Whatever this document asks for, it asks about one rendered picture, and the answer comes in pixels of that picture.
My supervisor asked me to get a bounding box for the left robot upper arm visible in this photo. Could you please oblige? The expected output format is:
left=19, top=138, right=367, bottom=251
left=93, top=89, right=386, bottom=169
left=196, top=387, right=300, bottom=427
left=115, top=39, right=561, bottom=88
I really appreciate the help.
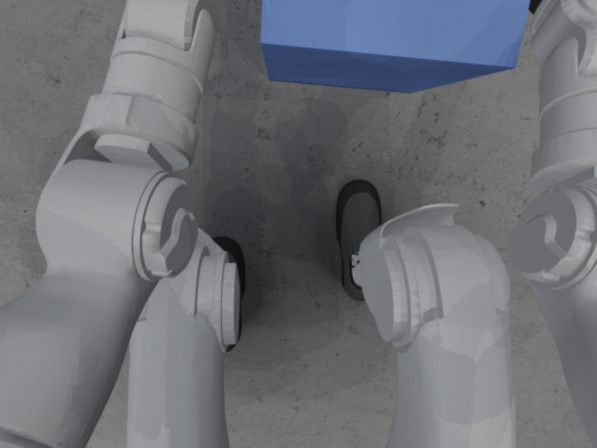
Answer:
left=0, top=159, right=198, bottom=448

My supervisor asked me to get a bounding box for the right robot thigh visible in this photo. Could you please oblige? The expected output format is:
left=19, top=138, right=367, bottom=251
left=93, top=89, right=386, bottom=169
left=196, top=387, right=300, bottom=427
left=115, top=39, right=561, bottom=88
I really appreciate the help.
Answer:
left=369, top=225, right=516, bottom=448

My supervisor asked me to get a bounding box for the right robot foot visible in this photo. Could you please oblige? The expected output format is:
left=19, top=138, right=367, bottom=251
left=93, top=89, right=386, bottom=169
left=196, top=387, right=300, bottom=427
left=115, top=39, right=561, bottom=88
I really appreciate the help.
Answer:
left=336, top=180, right=382, bottom=301

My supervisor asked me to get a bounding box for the right robot forearm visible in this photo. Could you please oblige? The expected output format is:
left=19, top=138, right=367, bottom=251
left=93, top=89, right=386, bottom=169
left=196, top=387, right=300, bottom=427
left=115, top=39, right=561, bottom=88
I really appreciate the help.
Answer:
left=530, top=0, right=597, bottom=193

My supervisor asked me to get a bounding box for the carton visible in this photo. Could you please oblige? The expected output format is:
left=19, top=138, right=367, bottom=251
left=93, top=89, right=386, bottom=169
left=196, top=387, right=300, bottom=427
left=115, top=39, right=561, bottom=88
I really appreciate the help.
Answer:
left=260, top=0, right=531, bottom=93

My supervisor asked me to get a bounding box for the left robot forearm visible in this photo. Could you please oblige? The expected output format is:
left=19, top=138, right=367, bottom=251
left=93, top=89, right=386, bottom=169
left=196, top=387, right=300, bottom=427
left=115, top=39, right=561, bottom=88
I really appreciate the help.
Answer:
left=35, top=0, right=228, bottom=247

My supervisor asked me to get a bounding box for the right robot upper arm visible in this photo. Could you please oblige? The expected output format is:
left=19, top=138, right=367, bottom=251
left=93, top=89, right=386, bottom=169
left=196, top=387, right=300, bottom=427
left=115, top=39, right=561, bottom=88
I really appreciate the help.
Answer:
left=507, top=185, right=597, bottom=448

